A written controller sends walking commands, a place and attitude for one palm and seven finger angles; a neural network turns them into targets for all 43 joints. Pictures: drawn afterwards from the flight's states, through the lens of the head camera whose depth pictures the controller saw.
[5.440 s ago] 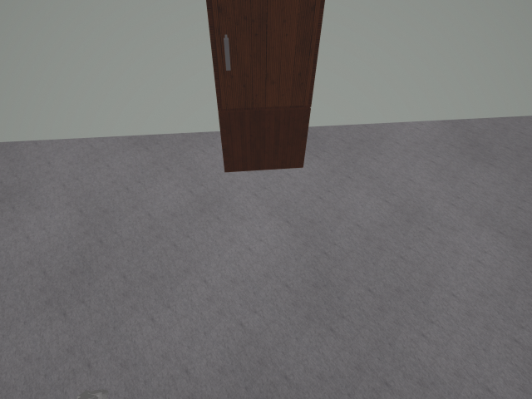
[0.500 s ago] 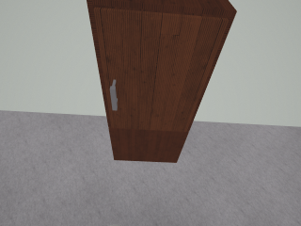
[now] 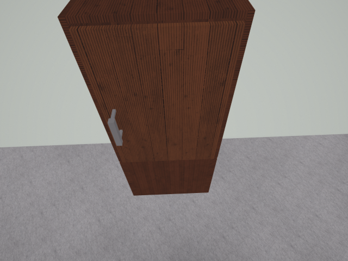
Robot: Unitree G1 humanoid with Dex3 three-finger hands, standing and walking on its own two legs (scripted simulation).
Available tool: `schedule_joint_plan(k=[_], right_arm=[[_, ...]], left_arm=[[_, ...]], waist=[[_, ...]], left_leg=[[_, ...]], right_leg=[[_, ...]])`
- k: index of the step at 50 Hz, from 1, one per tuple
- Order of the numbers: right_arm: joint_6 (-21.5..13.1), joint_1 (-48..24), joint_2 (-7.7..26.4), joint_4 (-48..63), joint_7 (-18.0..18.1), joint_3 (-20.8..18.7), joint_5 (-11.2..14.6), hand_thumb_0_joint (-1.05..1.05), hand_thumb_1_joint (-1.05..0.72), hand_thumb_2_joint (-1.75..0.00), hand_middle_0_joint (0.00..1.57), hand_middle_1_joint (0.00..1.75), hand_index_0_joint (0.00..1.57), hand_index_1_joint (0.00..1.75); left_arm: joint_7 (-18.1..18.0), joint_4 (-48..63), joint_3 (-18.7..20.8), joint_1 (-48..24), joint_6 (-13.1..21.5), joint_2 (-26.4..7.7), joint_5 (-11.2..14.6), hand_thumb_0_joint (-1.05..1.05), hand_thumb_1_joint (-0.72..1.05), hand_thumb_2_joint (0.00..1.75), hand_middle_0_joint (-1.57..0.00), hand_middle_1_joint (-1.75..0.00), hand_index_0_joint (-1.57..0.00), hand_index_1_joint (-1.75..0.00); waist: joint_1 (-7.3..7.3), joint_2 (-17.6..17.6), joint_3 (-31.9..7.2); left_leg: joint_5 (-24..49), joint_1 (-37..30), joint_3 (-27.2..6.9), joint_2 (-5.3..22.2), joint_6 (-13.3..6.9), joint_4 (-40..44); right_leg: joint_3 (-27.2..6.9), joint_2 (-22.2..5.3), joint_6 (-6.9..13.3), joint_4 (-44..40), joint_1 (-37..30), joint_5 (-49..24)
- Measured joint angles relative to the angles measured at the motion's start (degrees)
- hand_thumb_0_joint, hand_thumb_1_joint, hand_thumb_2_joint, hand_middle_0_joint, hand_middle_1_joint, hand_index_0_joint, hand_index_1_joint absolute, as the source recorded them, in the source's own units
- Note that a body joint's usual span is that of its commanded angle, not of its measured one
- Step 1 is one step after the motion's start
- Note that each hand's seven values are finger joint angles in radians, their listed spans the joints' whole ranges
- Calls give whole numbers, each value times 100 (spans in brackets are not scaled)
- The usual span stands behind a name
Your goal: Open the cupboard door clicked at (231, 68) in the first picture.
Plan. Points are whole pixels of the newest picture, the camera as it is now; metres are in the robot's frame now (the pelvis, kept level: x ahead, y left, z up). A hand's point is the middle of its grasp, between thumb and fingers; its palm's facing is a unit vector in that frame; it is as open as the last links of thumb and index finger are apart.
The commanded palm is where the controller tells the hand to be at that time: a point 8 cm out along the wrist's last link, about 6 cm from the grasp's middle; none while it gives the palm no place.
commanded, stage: come to a stop and stand still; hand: left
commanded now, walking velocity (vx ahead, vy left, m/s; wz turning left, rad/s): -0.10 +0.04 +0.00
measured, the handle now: (116, 128) +0.52 +0.22 -0.07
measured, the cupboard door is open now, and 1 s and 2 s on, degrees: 0 0 0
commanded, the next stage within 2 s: look again from close up in 0.80 s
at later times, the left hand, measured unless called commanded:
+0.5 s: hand out of the picture -0.02 +0.18 -0.16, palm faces +0.00 -0.97 -0.22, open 7.4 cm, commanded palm none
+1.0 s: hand out of the picture -0.06 +0.15 -0.17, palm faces -0.02 -0.99 -0.16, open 7.4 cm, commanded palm none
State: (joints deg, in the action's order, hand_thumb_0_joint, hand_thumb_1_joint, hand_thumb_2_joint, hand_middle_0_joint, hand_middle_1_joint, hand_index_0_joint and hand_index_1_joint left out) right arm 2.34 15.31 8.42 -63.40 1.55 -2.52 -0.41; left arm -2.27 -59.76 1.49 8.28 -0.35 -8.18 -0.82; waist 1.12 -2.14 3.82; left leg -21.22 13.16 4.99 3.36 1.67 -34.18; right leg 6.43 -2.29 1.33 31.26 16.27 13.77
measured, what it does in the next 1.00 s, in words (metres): steps on the spot: right foot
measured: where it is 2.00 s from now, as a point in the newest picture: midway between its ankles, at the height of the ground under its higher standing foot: outside the picture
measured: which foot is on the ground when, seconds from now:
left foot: down 0.00-1.00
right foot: down 0.00-0.10, up 0.12-0.32, down 0.34-1.00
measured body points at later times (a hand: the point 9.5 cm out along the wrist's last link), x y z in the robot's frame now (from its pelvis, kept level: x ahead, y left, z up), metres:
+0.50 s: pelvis -0.04 +0.00 +0.01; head -0.03 -0.01 +0.46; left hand -0.02 +0.23 -0.14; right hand +0.00 -0.23 -0.15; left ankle -0.01 +0.12 -0.73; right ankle -0.06 -0.10 -0.73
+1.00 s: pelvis -0.05 +0.00 +0.00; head -0.03 +0.00 +0.45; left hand -0.05 +0.21 -0.16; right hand -0.09 -0.20 -0.16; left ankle -0.01 +0.12 -0.73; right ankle -0.06 -0.10 -0.73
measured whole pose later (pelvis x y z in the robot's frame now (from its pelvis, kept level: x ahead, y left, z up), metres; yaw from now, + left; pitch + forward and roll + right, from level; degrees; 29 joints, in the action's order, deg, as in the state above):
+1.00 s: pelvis -0.05 +0.00 +0.00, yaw -1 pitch -1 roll -1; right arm 0.4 19.7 7.2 -64.0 0.8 -0.4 -0.9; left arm -2.7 -63.8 -1.0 18.6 1.6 -5.6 -0.9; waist 1.7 -1.9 2.1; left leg -13.3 16.2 4.6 3.6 0.0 -30.6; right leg 4.2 0.9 1.4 27.4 11.2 15.5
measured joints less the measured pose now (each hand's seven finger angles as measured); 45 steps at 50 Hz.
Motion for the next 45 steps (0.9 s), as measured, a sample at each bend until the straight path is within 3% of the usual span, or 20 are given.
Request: schedule_joint_plan(k=[3, 6, 9, 12, 15, 18, 23, 45], right_arm=[[27, -89, 42, 83, 19, -40, 4, 1, -91, -90, 20, 30, 20, 30], [-31, -144, 9, 178, 21, -46, -30, 1, -91, -90, 20, 30, 20, 30], [-95, -168, -26, 269, 57, -12, -70, 1, -91, -90, 20, 30, 20, 30], [-125, -256, -43, 282, 68, 30, -87, 1, -91, -90, 20, 30, 20, 30], [-153, -361, 8, 259, 79, 20, -84, 1, -92, -90, 20, 30, 20, 30], [-202, -424, 56, 233, 39, 22, -20, 1, -93, -90, 20, 30, 21, 30], [-179, -470, 145, 146, 11, 37, 15, 1, -93, -90, 20, 30, 20, 30], [-179, 393, -205, -425, 27, 196, -12, 1, -91, -90, 20, 30, 20, 30]], left_arm=[[-16, 80, 59, -117, -53, 16, -16, 1, 91, 90, -20, -29, -20, -30], [-25, 111, 136, -123, -155, -99, 14, 0, 92, 90, -20, -29, -21, -30], [-2, 82, 154, -71, -269, -201, 6, 0, 92, 90, -20, -29, -20, -30], [16, 46, 145, 24, -262, -243, 0, 1, 92, 90, -20, -29, -20, -30], [24, -13, 85, 170, -218, -231, 5, 1, 91, 90, -20, -29, -20, -30], [7, -118, 16, 356, -102, -224, 4, 1, 91, 90, -20, -29, -20, -30], [9, -360, -108, 604, -24, -66, 15, 1, 91, 90, -20, -29, -20, -30], [12, -556, -179, 949, 42, 207, 57, 1, 91, 90, -20, -29, -20, -30]], waist=[[-47, 92, 105], [-103, 376, 140], [-107, 462, 69], [-140, 429, 25], [-165, 362, -4], [-197, 353, -50], [-85, 108, -86], [-56, 262, -167]], left_leg=[[-10, 69, -45, -63, -11, -37], [449, -25, 95, -203, -221, 188], [498, -75, 153, -258, -342, 441], [677, -97, 170, -267, -369, 685], [791, -105, 210, -285, -355, 827], [759, -29, 293, -311, -295, 703], [927, -200, 234, -181, -192, 928], [1160, -199, 142, -29, -108, 1160]], right_leg=[[19, -36, -47, 71, 67, -19], [-117, -162, -133, 230, 154, 60], [-387, -84, -146, 1103, 375, 893], [-496, -11, -164, 1593, 364, 1141], [-448, -40, -213, 1039, -4, 1053], [-447, -78, -207, -147, -538, 404], [-380, 74, -86, -369, -704, 295], [-289, 253, 32, -755, -790, 6]])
